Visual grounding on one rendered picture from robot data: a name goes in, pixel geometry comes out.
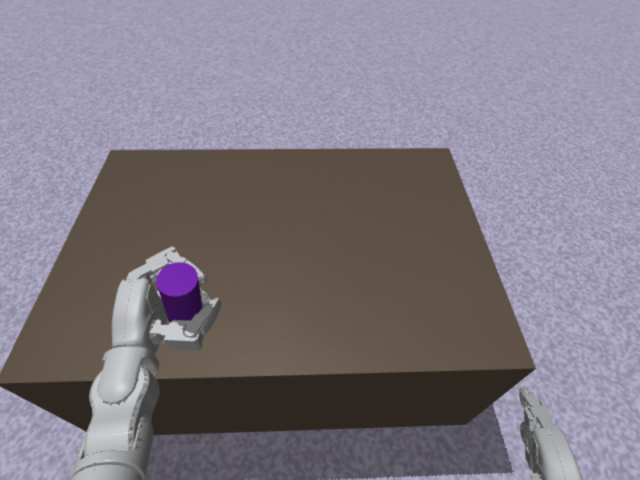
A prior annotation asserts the right robot hand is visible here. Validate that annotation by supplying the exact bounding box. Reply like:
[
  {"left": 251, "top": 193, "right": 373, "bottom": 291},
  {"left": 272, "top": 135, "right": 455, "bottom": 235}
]
[{"left": 514, "top": 387, "right": 583, "bottom": 480}]

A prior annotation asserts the left robot hand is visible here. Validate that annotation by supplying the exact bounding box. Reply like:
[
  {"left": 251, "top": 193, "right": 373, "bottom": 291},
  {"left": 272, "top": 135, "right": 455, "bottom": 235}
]
[{"left": 112, "top": 247, "right": 221, "bottom": 355}]

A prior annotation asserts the can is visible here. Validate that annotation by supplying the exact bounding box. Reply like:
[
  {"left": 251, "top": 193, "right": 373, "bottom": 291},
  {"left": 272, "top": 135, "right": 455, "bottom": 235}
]
[{"left": 156, "top": 262, "right": 202, "bottom": 322}]

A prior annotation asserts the left robot arm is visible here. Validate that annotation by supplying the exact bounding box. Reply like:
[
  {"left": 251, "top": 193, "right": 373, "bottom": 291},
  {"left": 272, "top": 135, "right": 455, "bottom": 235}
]
[{"left": 70, "top": 345, "right": 160, "bottom": 480}]

